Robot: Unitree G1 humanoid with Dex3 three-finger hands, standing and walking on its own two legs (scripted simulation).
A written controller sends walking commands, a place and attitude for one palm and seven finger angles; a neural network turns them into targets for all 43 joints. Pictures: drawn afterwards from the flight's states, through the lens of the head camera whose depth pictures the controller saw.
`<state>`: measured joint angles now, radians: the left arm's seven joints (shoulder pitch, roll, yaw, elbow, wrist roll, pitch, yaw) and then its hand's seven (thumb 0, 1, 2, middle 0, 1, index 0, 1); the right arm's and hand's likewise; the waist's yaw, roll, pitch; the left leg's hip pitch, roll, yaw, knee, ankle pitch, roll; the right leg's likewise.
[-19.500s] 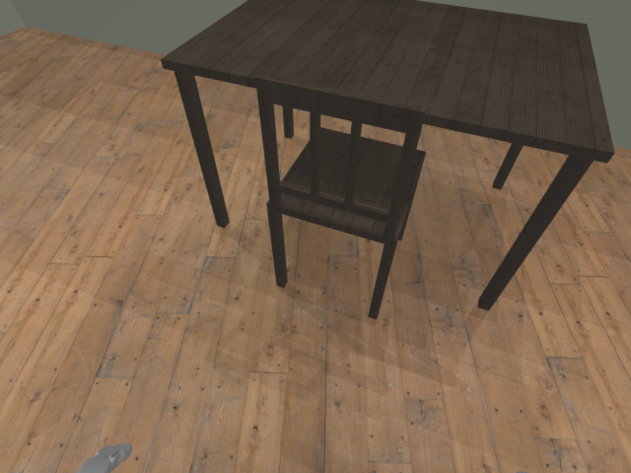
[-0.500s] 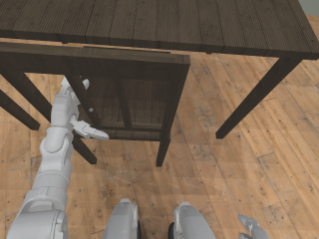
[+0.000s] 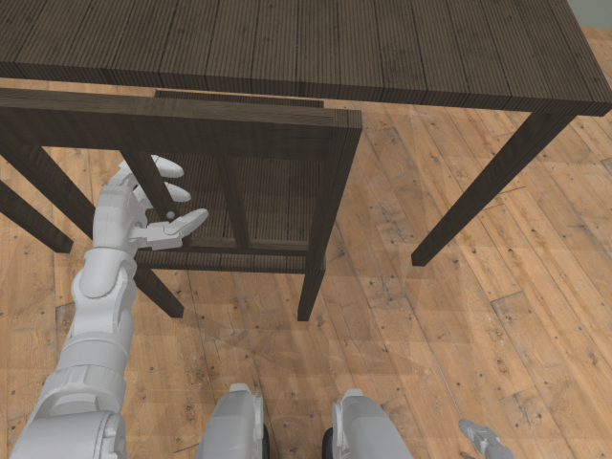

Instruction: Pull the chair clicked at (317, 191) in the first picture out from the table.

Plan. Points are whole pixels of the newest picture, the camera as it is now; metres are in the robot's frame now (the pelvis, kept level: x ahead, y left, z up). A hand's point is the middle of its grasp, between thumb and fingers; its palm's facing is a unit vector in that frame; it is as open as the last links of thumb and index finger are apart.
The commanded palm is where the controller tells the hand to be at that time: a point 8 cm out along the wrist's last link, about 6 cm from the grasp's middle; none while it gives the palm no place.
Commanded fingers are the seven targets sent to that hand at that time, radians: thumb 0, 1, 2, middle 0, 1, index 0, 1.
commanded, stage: hook a spindle and tug to test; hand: left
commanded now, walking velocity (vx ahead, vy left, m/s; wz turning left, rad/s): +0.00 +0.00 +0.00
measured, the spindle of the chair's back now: (162, 202) +0.45 +0.19 -0.01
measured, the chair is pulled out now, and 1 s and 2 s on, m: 0.00 0.05 0.17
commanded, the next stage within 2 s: step backward, pulling the chair out in 0.78 s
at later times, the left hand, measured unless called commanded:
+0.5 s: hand (171, 224) +0.40 +0.17 +0.02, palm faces -0.02 -1.00 -0.02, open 5.2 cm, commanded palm +0.37 +0.22 +0.02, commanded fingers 0.00 0.90 0.90 -0.50 -1.45 -0.50 -1.45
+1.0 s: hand (165, 244) +0.37 +0.17 +0.02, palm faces +0.05 -0.99 -0.13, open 5.3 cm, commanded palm +0.35 +0.22 +0.02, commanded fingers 0.00 0.90 0.90 -0.50 -1.45 -0.50 -1.45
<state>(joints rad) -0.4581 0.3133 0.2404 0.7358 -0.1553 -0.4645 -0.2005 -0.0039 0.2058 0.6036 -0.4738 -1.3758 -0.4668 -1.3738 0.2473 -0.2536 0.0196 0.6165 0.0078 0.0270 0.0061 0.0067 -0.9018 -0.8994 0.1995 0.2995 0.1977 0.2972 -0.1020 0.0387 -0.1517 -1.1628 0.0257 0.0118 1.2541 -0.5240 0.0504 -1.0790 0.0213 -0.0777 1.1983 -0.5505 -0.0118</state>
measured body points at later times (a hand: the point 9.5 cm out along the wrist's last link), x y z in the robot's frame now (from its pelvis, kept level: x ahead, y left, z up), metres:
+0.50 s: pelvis +0.01 +0.00 +0.01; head +0.14 +0.02 +0.44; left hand +0.40 +0.22 +0.02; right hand +0.12 -0.26 -0.11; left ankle +0.03 +0.09 -0.63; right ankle +0.01 -0.12 -0.63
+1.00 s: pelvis +0.01 +0.00 +0.04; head +0.13 +0.01 +0.47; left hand +0.36 +0.22 +0.03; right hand +0.14 -0.24 -0.08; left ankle +0.03 +0.09 -0.63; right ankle +0.01 -0.12 -0.63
